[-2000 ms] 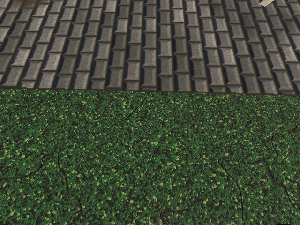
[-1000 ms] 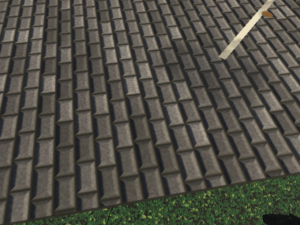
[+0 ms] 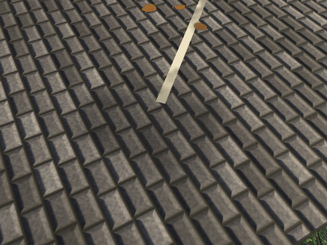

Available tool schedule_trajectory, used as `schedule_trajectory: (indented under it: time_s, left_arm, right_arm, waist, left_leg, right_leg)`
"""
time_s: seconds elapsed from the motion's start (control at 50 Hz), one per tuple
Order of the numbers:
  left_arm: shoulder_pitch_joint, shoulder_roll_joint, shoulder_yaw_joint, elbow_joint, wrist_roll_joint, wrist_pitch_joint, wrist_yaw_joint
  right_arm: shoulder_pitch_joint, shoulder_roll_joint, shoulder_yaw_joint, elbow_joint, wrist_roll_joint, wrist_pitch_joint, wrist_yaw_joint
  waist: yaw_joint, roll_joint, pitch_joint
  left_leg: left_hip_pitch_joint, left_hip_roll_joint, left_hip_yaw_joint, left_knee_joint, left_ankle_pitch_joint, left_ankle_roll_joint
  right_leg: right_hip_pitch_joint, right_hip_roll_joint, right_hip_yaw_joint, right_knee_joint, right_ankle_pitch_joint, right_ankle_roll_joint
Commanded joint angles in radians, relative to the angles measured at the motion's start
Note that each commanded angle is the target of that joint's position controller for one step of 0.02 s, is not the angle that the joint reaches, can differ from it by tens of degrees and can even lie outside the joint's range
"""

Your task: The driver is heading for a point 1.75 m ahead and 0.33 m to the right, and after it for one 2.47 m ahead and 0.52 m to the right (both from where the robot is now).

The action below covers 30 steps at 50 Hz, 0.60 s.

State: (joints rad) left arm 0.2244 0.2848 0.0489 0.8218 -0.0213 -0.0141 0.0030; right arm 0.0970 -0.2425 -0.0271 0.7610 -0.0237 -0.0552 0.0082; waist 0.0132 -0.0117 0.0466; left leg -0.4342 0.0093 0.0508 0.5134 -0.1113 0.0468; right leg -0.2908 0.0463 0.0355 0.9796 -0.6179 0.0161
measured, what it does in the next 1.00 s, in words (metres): steps on the spot, turning right: right foot, then left foot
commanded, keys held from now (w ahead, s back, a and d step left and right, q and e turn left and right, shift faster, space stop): e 0.62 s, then no key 0.02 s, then q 0.36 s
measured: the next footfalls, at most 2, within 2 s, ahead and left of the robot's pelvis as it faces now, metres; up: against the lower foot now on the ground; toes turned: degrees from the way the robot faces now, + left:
right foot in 0.30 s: +0.05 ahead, -0.14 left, +0.00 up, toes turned -12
left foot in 0.78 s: +0.13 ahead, +0.07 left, +0.00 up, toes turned -23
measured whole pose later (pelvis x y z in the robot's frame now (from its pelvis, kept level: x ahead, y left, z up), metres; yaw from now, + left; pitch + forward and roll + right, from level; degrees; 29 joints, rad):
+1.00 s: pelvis +0.05 -0.02 +0.01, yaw -16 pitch +0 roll +0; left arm 0.13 0.28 0.06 0.79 0.01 0.02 0.05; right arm 0.12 -0.28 -0.05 0.89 0.01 -0.01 0.00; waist -0.01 -0.02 0.05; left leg -0.25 -0.05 -0.10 0.51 -0.25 0.01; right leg -0.23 0.03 0.07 0.51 -0.28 0.00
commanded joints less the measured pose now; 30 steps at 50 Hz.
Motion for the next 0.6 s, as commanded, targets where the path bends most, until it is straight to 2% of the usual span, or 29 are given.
schedule_trajectory:
  time_s: [0.02,0.04,0.08,0.12,0.18,0.24,0.28,0.3,0.32,0.34,0.36,0.38,0.4,0.42,0.44,0.46,0.5,0.54,0.6]
  left_arm:
    - [0.019,0.130,0.043,-0.055,-0.011,0.041,0.023]
    - [0.047,0.112,0.043,-0.050,-0.009,0.066,0.033]
    - [0.085,0.090,0.044,-0.046,-0.002,0.088,0.044]
    - [0.070,0.082,0.043,-0.059,0.004,0.088,0.044]
    - [0.026,0.082,0.041,-0.083,0.009,0.080,0.031]
    - [0.032,0.095,0.050,-0.091,0.011,0.078,0.016]
    - [0.089,0.094,0.059,-0.069,0.016,0.078,0.006]
    - [0.118,0.113,0.069,-0.059,0.025,0.077,0.006]
    - [0.128,0.201,0.091,-0.074,0.030,0.073,0.020]
    - [0.102,0.299,0.103,-0.110,0.042,0.059,0.024]
    - [0.088,0.266,0.095,-0.113,0.065,0.031,0.020]
    - [0.044,0.238,0.088,-0.117,0.056,0.009,0.021]
    - [-0.011,0.209,0.083,-0.127,0.033,0.001,0.024]
    - [-0.037,0.177,0.073,-0.133,0.015,0.000,0.028]
    - [-0.033,0.155,0.064,-0.134,0.011,0.002,0.034]
    - [-0.017,0.146,0.060,-0.133,0.013,0.004,0.038]
    - [0.011,0.152,0.064,-0.131,0.013,0.008,0.045]
    - [0.028,0.167,0.070,-0.132,0.009,0.016,0.051]
    - [0.013,0.189,0.079,-0.144,0.011,0.028,0.052]
  right_arm:
    - [0.049,-0.151,-0.044,-0.034,0.015,0.023,-0.023]
    - [0.002,-0.148,-0.044,-0.035,0.007,0.032,-0.024]
    - [-0.045,-0.150,-0.050,-0.037,-0.003,0.040,-0.030]
    - [-0.064,-0.161,-0.056,-0.031,-0.001,0.042,-0.041]
    - [-0.062,-0.179,-0.064,-0.013,0.003,0.052,-0.056]
    - [-0.071,-0.193,-0.071,0.003,0.017,0.066,-0.058]
    - [-0.094,-0.189,-0.072,0.013,0.037,0.076,-0.055]
    - [-0.069,-0.159,-0.069,0.031,0.046,0.082,-0.052]
    - [-0.027,-0.108,-0.060,0.038,0.030,0.088,-0.044]
    - [-0.118,-0.112,-0.061,-0.024,0.013,0.081,-0.049]
    - [-0.179,-0.133,-0.070,-0.037,0.013,0.076,-0.053]
    - [-0.154,-0.142,-0.077,-0.027,0.025,0.076,-0.054]
    - [-0.116,-0.151,-0.085,0.002,0.022,0.076,-0.061]
    - [-0.103,-0.162,-0.091,0.015,0.014,0.075,-0.066]
    - [-0.103,-0.157,-0.092,0.016,0.012,0.071,-0.064]
    - [-0.099,-0.146,-0.091,0.016,0.017,0.067,-0.061]
    - [-0.103,-0.127,-0.085,0.015,0.028,0.060,-0.059]
    - [-0.126,-0.114,-0.078,0.009,0.031,0.056,-0.055]
    - [-0.134,-0.118,-0.074,0.010,0.034,0.052,-0.045]
  waist:
    - [-0.028,0.074,-0.177]
    - [0.001,0.121,-0.141]
    - [0.017,0.174,-0.121]
    - [0.013,0.166,-0.134]
    - [-0.009,0.150,-0.160]
    - [0.000,0.150,-0.155]
    - [0.040,0.131,-0.143]
    - [0.047,0.071,-0.112]
    - [0.021,-0.176,-0.060]
    - [0.028,-0.315,-0.016]
    - [0.047,-0.215,-0.047]
    - [0.013,-0.179,-0.054]
    - [-0.013,-0.124,-0.064]
    - [-0.018,-0.119,-0.076]
    - [-0.020,-0.121,-0.096]
    - [-0.020,-0.115,-0.119]
    - [-0.009,-0.107,-0.137]
    - [0.007,-0.114,-0.136]
    - [0.018,-0.134,-0.126]
  left_leg:
    - [0.326,0.311,-0.276,-0.163,0.346,0.214]
    - [0.216,0.280,-0.230,-0.216,0.187,0.196]
    - [0.118,0.259,-0.155,-0.265,0.074,0.193]
    - [0.115,0.265,-0.106,-0.273,0.054,0.191]
    - [0.165,0.299,-0.077,-0.268,0.042,0.190]
    - [0.194,0.320,-0.054,-0.244,-0.010,0.164]
    - [0.170,0.292,-0.007,-0.174,-0.087,0.105]
    - [0.127,0.245,0.035,-0.072,-0.168,0.043]
    - [-0.024,0.126,0.142,0.200,-0.308,-0.060]
    - [-0.228,-0.026,0.060,0.411,-0.532,-0.114]
    - [-0.238,-0.018,-0.069,0.561,-0.522,-0.096]
    - [-0.244,-0.001,-0.105,0.594,-0.429,-0.079]
    - [-0.245,0.012,-0.115,0.594,-0.354,-0.077]
    - [-0.241,0.016,-0.119,0.587,-0.310,-0.083]
    - [-0.212,0.007,-0.116,0.604,-0.277,-0.091]
    - [-0.201,-0.002,-0.118,0.602,-0.253,-0.098]
    - [-0.208,-0.011,-0.122,0.523,-0.229,-0.110]
    - [-0.198,-0.017,-0.129,0.411,-0.223,-0.124]
    - [-0.120,-0.028,-0.133,0.289,-0.230,-0.135]
  right_leg:
    - [-0.251,-0.083,0.057,0.161,0.004,0.041]
    - [-0.189,-0.090,0.032,0.119,0.060,0.055]
    - [-0.119,-0.086,-0.017,0.075,0.127,0.067]
    - [-0.094,-0.106,-0.031,-0.002,0.184,0.057]
    - [-0.072,-0.124,-0.051,-0.099,0.244,0.035]
    - [-0.028,-0.118,-0.081,-0.199,0.261,0.001]
    - [0.065,-0.086,-0.116,-0.365,0.354,-0.044]
    - [0.104,-0.078,-0.076,-0.472,0.406,-0.084]
    - [0.143,-0.256,0.212,-0.645,0.568,-0.166]
    - [0.112,-0.418,0.510,-0.717,0.654,-0.334]
    - [0.089,-0.401,0.491,-0.733,0.591,-0.353]
    - [0.099,-0.350,0.407,-0.721,0.558,-0.298]
    - [0.119,-0.307,0.345,-0.697,0.545,-0.241]
    - [0.132,-0.290,0.315,-0.681,0.589,-0.217]
    - [0.136,-0.271,0.293,-0.668,0.663,-0.214]
    - [0.162,-0.261,0.283,-0.656,0.719,-0.218]
    - [0.226,-0.251,0.279,-0.638,0.775,-0.224]
    - [0.260,-0.247,0.298,-0.629,0.761,-0.227]
    - [0.223,-0.239,0.336,-0.625,0.708,-0.238]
